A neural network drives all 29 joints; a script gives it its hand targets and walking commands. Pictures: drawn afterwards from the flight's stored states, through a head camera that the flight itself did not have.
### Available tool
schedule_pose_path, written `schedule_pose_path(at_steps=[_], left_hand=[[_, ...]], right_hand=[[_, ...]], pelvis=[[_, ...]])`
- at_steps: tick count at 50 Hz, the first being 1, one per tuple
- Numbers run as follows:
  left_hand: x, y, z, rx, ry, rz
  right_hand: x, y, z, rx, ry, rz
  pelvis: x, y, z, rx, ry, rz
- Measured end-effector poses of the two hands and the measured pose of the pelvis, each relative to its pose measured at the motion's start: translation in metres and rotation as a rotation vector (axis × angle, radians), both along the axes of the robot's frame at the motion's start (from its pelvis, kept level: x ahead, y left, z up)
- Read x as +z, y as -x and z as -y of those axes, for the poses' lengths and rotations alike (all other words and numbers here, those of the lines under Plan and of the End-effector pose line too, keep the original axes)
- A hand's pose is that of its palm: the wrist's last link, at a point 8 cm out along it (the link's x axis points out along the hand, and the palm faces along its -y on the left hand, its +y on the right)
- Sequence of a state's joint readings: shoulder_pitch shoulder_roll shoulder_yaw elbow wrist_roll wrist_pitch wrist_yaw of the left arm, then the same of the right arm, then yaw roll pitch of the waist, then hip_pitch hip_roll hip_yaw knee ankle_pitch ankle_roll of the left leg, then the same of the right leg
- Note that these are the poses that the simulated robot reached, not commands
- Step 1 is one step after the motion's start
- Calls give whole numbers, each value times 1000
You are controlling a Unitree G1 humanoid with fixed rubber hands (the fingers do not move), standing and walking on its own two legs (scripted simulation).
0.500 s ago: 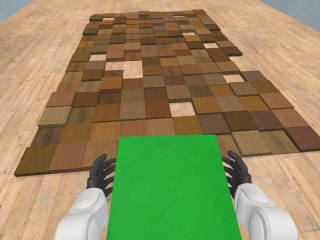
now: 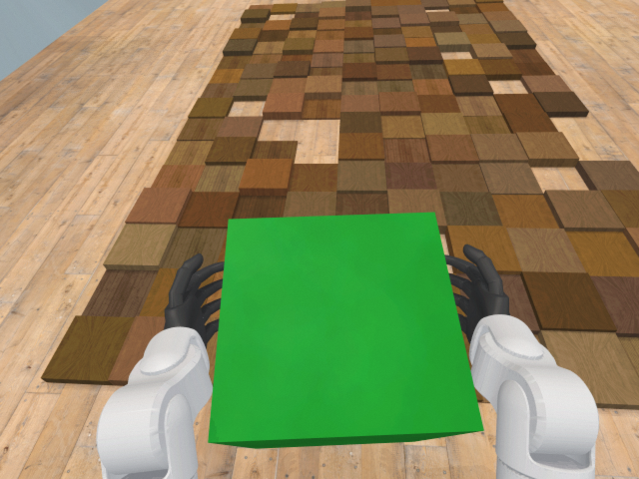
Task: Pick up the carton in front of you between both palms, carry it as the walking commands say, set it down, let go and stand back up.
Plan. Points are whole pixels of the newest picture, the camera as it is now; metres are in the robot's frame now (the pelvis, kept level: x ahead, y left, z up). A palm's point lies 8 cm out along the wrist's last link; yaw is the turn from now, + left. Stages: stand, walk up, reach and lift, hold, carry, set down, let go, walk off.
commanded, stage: carry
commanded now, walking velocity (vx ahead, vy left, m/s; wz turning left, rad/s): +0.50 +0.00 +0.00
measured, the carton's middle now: (333, 345) +0.27 +0.01 +0.06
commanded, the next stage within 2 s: none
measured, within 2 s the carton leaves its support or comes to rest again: neither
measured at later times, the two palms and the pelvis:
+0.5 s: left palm (246, 133) +0.70 +0.17 +0.08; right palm (411, 134) +0.66 -0.14 +0.08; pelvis +0.33 +0.04 -0.01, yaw -3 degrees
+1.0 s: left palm (254, 23) +1.00 +0.17 +0.17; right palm (389, 15) +1.02 -0.13 +0.16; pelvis +0.67 -0.01 +0.04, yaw +0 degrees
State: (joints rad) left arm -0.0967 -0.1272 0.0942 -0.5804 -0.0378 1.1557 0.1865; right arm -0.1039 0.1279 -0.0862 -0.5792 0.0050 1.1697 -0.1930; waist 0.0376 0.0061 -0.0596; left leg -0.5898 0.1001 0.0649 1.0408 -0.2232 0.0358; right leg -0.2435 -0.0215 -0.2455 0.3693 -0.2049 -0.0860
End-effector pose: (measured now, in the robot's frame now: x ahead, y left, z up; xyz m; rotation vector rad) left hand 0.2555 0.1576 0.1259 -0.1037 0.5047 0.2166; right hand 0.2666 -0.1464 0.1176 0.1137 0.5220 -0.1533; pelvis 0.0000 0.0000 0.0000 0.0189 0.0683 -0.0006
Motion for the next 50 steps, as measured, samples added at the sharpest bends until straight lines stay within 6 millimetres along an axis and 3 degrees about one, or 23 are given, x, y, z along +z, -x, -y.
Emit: schedule_pose_path(at_steps=[4, 8, 15, 18, 23, 30, 37, 40, 44, 50], left_hand=[[14, -74, 3, -13, 1, 25], [12, -151, 1, -18, -4, 15], [-28, -298, -14, -38, 32, -11], [-47, -351, -15, -56, 50, -68], [-53, -419, -10, -51, 101, -95], [-35, -505, -8, -31, 98, -2], [-15, -605, -3, 10, 51, 45], [-12, -636, -5, 36, 56, -7], [0, -670, -12, 75, 84, -44], [44, -745, -14, 76, 67, 32]], right_hand=[[13, -67, 6, -49, -1, 21], [12, -138, 5, -81, 6, 12], [-14, -272, -8, -134, 25, -11], [-30, -313, -11, -150, 7, -65], [-38, -371, -10, -173, -38, -81], [-17, -466, -7, -152, -47, 16], [-6, -584, 1, -86, -26, 56], [-7, -632, -3, -40, -7, -2], [9, -683, -11, -18, -35, -44], [47, -757, -13, -30, -42, 28]], pelvis=[[2, -51, -2, -15, -1, -3], [-4, -106, -9, -27, 10, -1], [-37, -214, -31, -51, 22, 12], [-33, -245, -38, -47, 24, 1], [-16, -301, -45, -45, 42, -30], [-9, -397, -35, -32, 40, -44], [-16, -516, -10, -9, 51, -21], [-4, -553, -1, -7, 48, -15], [20, -597, 8, 0, 31, -21], [40, -669, 6, 6, 8, -33]])
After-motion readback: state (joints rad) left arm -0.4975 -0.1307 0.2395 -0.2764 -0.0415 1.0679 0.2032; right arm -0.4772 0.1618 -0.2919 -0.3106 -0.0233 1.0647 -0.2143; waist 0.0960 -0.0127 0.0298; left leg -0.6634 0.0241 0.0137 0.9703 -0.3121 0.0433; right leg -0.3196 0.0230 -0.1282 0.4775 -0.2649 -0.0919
